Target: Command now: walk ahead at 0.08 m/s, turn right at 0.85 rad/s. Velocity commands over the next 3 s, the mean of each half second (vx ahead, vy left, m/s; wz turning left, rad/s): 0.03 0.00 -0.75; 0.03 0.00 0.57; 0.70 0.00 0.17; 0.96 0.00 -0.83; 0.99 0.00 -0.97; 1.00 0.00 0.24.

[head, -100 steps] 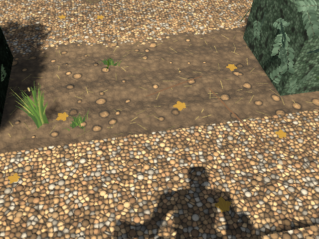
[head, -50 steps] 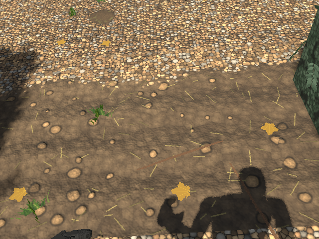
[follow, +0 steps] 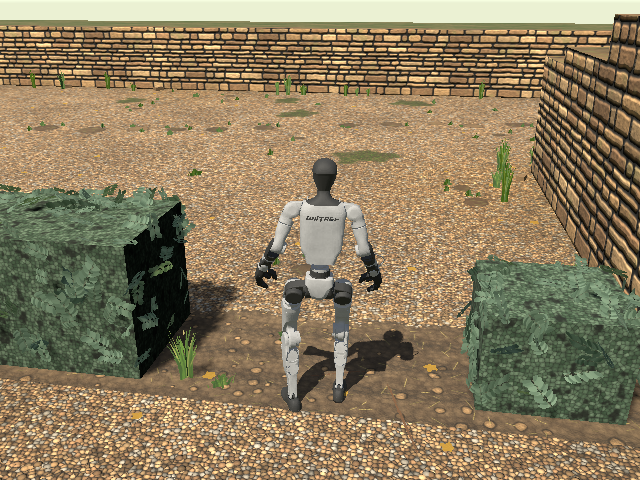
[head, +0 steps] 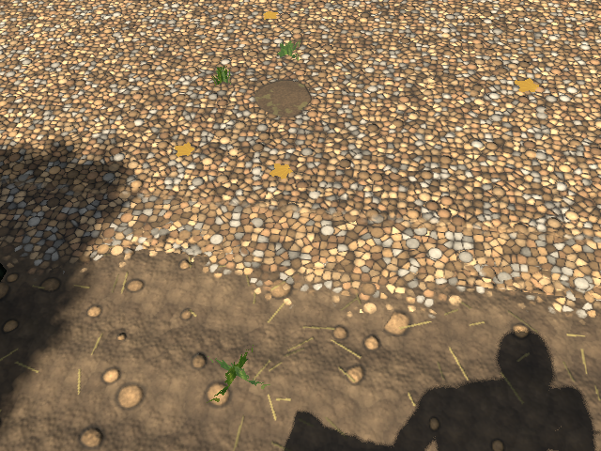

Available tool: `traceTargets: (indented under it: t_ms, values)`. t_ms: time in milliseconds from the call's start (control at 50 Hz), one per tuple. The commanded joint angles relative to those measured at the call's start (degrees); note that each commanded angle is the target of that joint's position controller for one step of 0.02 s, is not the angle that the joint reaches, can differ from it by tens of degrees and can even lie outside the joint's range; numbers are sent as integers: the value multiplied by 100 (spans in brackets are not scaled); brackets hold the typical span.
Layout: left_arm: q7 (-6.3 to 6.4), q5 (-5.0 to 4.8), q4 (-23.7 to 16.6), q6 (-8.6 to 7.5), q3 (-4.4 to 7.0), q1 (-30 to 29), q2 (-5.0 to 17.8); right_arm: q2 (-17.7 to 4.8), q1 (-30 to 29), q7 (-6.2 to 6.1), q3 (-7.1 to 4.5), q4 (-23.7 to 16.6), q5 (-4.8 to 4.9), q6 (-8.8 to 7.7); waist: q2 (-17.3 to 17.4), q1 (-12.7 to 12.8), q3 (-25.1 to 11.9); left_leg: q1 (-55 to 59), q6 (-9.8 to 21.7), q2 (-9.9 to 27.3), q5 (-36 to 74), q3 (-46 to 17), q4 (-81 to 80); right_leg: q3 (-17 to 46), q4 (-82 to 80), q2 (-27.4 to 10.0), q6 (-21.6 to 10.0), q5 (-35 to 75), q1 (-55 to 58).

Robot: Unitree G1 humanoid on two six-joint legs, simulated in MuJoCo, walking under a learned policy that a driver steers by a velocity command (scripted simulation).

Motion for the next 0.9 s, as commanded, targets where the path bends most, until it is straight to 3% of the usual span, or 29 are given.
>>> traceTargets:
  t_ms: [20, 40, 60, 80, 100, 120, 160, 240, 340, 380, 420, 440, 460, 480, 500, 520, 540, 560, 580, 600, 700, 740, 760, 780, 800, 820, 840, 860, 900]
  values:
    - [148, 61, -258, -55, 496, 881, 1405, -534, 131, 45, -168, -238, -87, 75, -1570, 273, -355, -975, 14, 302, -493, -148, 1981, 1480, -1386, -563, -821, 3178, 1519]
    - [148, 188, -480, -195, 498, 734, 1808, -418, -76, 5, -104, -577, -278, 116, -2218, 64, -524, -2696, -371, -665, -2474, -956, 3522, 3644, -1722, -1383, -1920, 2992, 2135]
    - [40, 201, -506, -384, 463, 849, 1616, -605, -438, -32, -130, -627, -268, 119, -1239, 373, -1064, -2905, -248, -733, -2308, -1972, 4142, 3804, -2027, -1472, -2049, 2058, 2204]
    - [22, 149, -491, -512, 419, 737, 1498, -576, -645, -64, -130, -686, -139, 102, -846, 283, -957, -3044, -66, -692, -1789, -2220, 4114, 3480, -2085, -1277, -1799, 1547, 2147]
    - [63, 19, -525, -537, 381, 461, 1306, -583, -578, -114, -148, -587, -147, 82, -433, 107, -859, -3049, 11, -574, -1288, -2354, 3852, 3151, -2013, -1024, -1483, 1206, 2041]
    - [143, -61, -622, -492, 318, 136, 1110, -682, -542, -158, -179, -546, -202, 65, -478, -9, -861, -2925, 17, -514, -935, -2443, 3520, 2928, -1939, -894, -1304, 1176, 1855]
    - [287, -5, -800, -386, 255, -114, 947, -632, -503, -121, -178, -466, -205, 23, -589, -114, -1082, -2388, -55, -679, -527, -2436, 3132, 2620, -1838, -574, -1143, 1523, 1596]
    - [409, -28, -860, -282, 327, 53, 1071, -349, -605, -55, -69, -382, -104, 4, -472, 9, -1249, -2051, -243, -995, -291, -2550, 1890, 2824, -1704, -385, -1120, 1365, 1695]
    - [374, -21, -978, -178, 345, -50, 1074, -481, -565, 34, -103, -321, -66, -3, -860, 110, -1040, -1457, -210, -1137, -181, -2659, 973, 3401, -1758, -202, -1012, 398, 1314]
    - [345, 29, -1020, -163, 272, -172, 932, -571, -242, 80, -113, -196, -82, -34, -991, 126, -1221, -1111, -137, -932, -129, -2508, 720, 3268, -1512, -289, -976, 768, 1423]
    - [309, 46, -977, -154, 135, -217, 697, -496, -8, 144, -84, -137, -136, -76, -932, 49, -1269, -364, 20, -769, 491, -2266, -9, 3077, -1207, -228, -891, 1085, 1197]
    - [287, 73, -875, -160, 39, -42, 482, -412, -23, 178, -38, -157, -201, -88, -750, 61, -1192, 45, 167, -610, 1032, -2359, -588, 2908, -1115, -46, -700, 727, 1030]
    - [268, 191, -762, -186, -100, 268, 111, -501, -199, 188, 17, -268, -344, -92, 60, 281, -1107, 266, 423, 130, 1452, -3304, -1157, 2399, -563, 419, -362, -366, 860]
    - [251, 246, -768, -219, -117, 585, 73, -518, -689, 172, 115, -309, -463, -87, 1120, 817, -682, -455, 1083, 632, 1448, -4089, -1405, 1670, -511, 958, -9, -1456, 931]
    - [263, 339, -685, -275, -89, 430, 280, -250, -993, 169, 196, -425, -424, -90, 1153, 740, -449, -1042, 1277, 625, 567, -4339, -1577, 1480, -683, 653, 205, -1151, 1382]
    - [259, 338, -643, -318, -40, 105, 447, -277, -901, 168, 195, -432, -300, -73, 882, 547, -334, -1066, 991, 248, 4, -4018, -1513, 1378, -1053, 631, 208, -626, 1573]
    - [267, 343, -631, -343, -15, -245, 474, -622, -576, 156, 101, -350, -181, -53, 730, 297, -299, -1055, 768, 26, -439, -3888, -1476, 1276, -1065, 687, 189, -344, 1691]
    - [288, 327, -699, -347, 10, -445, 500, -1011, -419, 133, 0, -352, -81, -36, 830, 191, -155, -1058, 730, 1, -565, -4043, -1503, 1162, -986, 716, 174, -307, 1578]
    - [295, 275, -707, -366, 10, -466, 466, -1233, -326, 91, -71, -366, -41, -5, 934, 175, -45, -1001, 774, 32, -492, -4219, -1480, 1032, -930, 742, 179, -390, 1388]
    - [302, 221, -680, -403, 10, -457, 434, -1283, -206, 45, -109, -400, -26, 36, 1000, 125, -44, -867, 857, 41, -320, -4370, -1429, 920, -852, 818, 189, -522, 1218]
    - [270, 68, -535, -599, 62, -283, 244, -1072, 58, -55, -218, -623, 55, 192, 1127, 11, -626, 369, 1260, 137, 1663, -5137, -869, 990, -707, 967, 191, -1113, 588]
    - [232, 25, -382, -647, 102, 13, 243, -1014, -126, -66, -257, -765, 123, 273, 987, 164, -929, 353, 1109, -33, 2150, -5058, -541, 979, -1373, 844, 149, -533, 1143]
    - [224, 49, -299, -642, 154, 148, 373, -905, -206, -78, -242, -870, 157, 312, 783, 190, -1090, -69, 894, -250, 1934, -4798, -267, 1083, -1640, 553, 29, 67, 1770]
    - [227, 141, -302, -598, 229, 65, 658, -755, -187, -79, -203, -985, 167, 326, -24, 58, -1001, -909, 598, -689, 1011, -4161, 351, 1695, -1805, -81, -352, 826, 2228]
    - [219, 263, -312, -560, 272, -46, 825, -739, 134, -44, -197, -994, 156, 304, -1282, -98, -808, -1864, 226, -1341, -955, -3200, 1171, 2623, -2031, -1086, -1022, 2268, 2531]
    - [254, 314, -474, -563, 210, -357, 601, -1038, 486, -5, -320, -841, 69, 283, -1152, -178, -810, -2154, -52, -1095, -1876, -2886, 2580, 2791, -1946, -1752, -1445, 3043, 2458]
    - [305, 263, -548, -553, 145, -463, 419, -1208, 557, 23, -401, -753, 69, 305, -639, -209, -779, -2180, -177, -854, -1713, -2753, 3292, 2426, -1889, -1689, -1422, 3010, 2265]
    - [353, 192, -557, -540, 126, -625, 373, -1120, 558, 27, -405, -731, 79, 364, -370, -275, -627, -2252, -278, -723, -1395, -2628, 3606, 1966, -1830, -1403, -1248, 2730, 2121]
    - [401, 101, -482, -528, 130, -580, 449, -744, 373, 78, -272, -830, 74, 438, -418, -121, -367, -2605, -445, -465, -786, -2331, 3580, 1253, -1840, -1033, -1098, 2729, 2181]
